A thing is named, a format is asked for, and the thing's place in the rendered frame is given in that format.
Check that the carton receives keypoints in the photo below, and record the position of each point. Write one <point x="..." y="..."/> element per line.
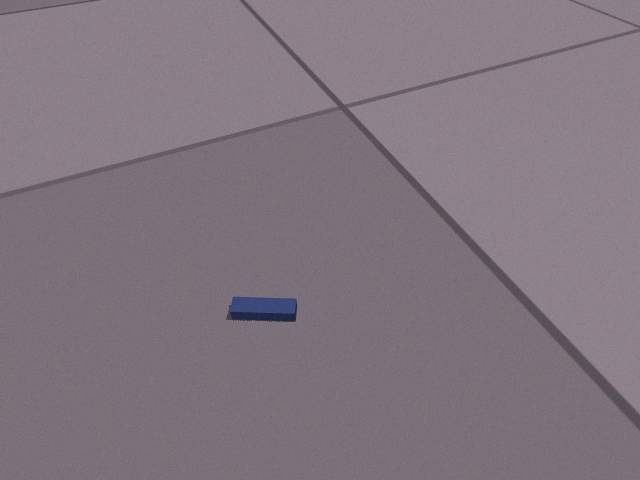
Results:
<point x="269" y="309"/>

